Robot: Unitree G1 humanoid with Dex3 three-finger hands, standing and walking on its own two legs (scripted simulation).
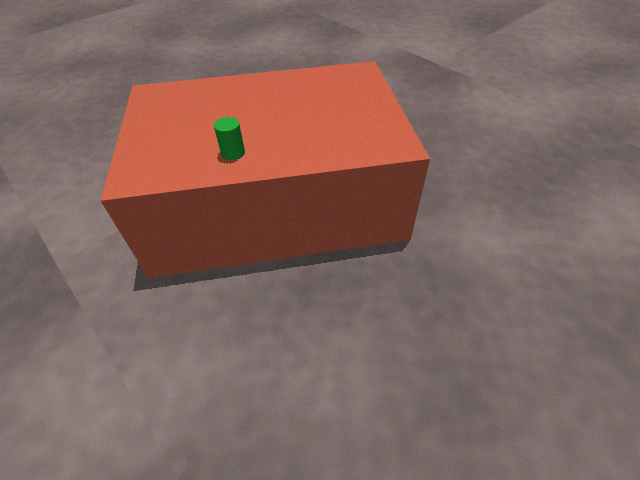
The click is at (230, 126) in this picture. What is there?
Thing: squat round
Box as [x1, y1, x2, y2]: [214, 117, 244, 159]
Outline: 224,117 217,120 214,123 214,128 220,151 224,158 236,159 244,153 238,121 232,117
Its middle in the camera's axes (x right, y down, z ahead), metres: -0.30 -0.34 +1.31
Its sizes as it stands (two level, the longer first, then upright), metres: 0.081 0.081 0.115
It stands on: a support 0.42 m high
